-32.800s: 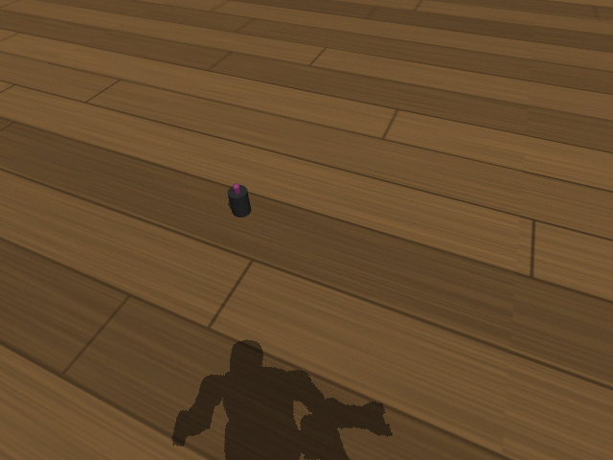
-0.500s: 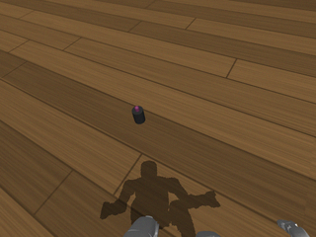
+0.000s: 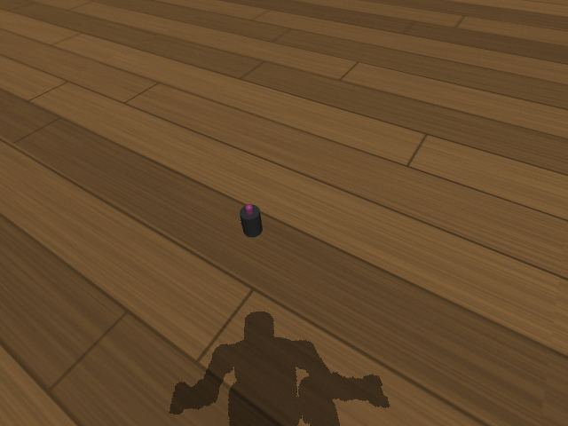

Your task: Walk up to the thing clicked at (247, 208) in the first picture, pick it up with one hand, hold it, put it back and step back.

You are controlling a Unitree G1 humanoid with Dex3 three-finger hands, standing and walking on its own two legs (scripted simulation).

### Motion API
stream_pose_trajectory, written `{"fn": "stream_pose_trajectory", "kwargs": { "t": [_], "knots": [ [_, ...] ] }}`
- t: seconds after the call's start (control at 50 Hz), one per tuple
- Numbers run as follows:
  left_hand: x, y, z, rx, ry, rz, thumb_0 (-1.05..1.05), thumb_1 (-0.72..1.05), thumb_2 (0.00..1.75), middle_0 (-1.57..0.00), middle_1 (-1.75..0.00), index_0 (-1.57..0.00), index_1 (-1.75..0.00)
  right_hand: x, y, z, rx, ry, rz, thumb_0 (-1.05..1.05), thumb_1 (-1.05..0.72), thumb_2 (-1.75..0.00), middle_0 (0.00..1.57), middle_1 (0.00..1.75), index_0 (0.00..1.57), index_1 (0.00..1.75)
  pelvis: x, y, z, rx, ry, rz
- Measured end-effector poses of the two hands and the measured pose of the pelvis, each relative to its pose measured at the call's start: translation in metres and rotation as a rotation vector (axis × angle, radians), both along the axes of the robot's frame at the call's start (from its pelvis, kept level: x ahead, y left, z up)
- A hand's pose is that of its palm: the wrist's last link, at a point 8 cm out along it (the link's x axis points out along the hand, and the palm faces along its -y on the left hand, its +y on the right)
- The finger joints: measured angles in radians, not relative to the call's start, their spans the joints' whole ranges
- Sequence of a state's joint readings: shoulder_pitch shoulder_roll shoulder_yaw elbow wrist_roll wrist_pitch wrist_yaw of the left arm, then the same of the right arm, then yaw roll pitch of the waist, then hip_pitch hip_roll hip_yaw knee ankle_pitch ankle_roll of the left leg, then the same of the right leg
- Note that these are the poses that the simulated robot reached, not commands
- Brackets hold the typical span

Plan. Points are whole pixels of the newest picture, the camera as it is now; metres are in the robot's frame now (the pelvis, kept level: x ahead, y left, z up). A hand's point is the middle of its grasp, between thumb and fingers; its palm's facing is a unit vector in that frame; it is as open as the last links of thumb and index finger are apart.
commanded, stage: step back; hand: left
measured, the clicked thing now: (250, 218) +1.04 +0.18 -0.67
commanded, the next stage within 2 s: stand in 0.48 s
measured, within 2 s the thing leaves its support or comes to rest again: neither
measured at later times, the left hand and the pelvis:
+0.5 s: hand out of the picture +0.12 +0.29 -0.14, palm faces -0.03 -0.93 -0.36, open 7.4 cm; pelvis +0.04 +0.03 +0.01, yaw -2 degrees
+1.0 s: hand out of the picture +0.12 +0.28 -0.13, palm faces -0.06 -0.94 -0.34, open 7.4 cm; pelvis +0.04 +0.02 +0.02, yaw -2 degrees
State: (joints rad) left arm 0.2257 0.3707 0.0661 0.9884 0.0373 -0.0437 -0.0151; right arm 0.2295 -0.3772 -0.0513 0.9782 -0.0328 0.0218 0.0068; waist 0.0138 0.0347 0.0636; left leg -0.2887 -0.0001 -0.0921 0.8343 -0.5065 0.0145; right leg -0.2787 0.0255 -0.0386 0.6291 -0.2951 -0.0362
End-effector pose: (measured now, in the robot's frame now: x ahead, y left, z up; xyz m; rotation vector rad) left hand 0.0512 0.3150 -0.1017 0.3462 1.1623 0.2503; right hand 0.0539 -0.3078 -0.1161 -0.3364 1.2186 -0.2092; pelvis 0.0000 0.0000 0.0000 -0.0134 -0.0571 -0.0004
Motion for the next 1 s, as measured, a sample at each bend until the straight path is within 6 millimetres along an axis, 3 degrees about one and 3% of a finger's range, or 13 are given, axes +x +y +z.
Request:
{"fn": "stream_pose_trajectory", "kwargs": {
  "t": [0.1,0.2,0.36,0.52,0.72,1.0],
  "knots": [
    [0.004,-0.004,0.004,-0.011,0.001,0.016,0.01,0.90,0.89,-0.21,-0.30,-0.21,-0.30,0.027,0.001,0.004,-0.004,-0.014,0.034,0.01,-0.91,-0.90,0.20,0.30,0.20,0.30,0.010,0.005,0.005,0.005,0.004,0.009],
    [0.015,0.009,-0.005,-0.015,0.026,0.018,0.01,0.90,0.89,-0.21,-0.30,-0.21,-0.30,0.049,0.013,0.004,-0.016,-0.029,0.040,0.01,-0.91,-0.90,0.20,0.30,0.20,0.30,0.020,0.017,0.001,0.006,0.005,0.012],
    [0.046,0.022,-0.012,-0.029,0.035,-0.007,0.01,0.91,0.89,-0.21,-0.30,-0.21,-0.30,0.072,0.042,0.010,0.008,-0.055,0.025,0.01,-0.91,-0.90,0.20,0.30,0.20,0.30,0.030,0.028,0.003,0.004,0.010,-0.026],
    [0.066,0.020,-0.004,-0.036,0.031,-0.034,0.01,0.91,0.89,-0.21,-0.30,-0.21,-0.30,0.090,0.053,0.017,0.042,-0.094,0.010,0.01,-0.90,-0.90,0.21,0.30,0.20,0.30,0.036,0.031,0.012,0.006,0.010,-0.038],
    [0.078,0.009,0.007,-0.054,0.020,-0.058,0.01,0.91,0.89,-0.21,-0.30,-0.21,-0.30,0.075,0.045,0.022,0.045,-0.075,-0.018,0.01,-0.91,-0.90,0.21,0.30,0.20,0.30,0.036,0.031,0.022,0.012,0.001,-0.029],
    [0.066,0.006,0.006,-0.051,0.073,-0.054,0.01,0.91,0.89,-0.21,-0.30,-0.21,-0.30,0.033,0.032,0.019,0.032,0.035,-0.063,0.01,-0.91,-0.90,0.20,0.30,0.20,0.30,0.037,0.025,0.025,0.013,0.014,-0.026]
  ]
}}
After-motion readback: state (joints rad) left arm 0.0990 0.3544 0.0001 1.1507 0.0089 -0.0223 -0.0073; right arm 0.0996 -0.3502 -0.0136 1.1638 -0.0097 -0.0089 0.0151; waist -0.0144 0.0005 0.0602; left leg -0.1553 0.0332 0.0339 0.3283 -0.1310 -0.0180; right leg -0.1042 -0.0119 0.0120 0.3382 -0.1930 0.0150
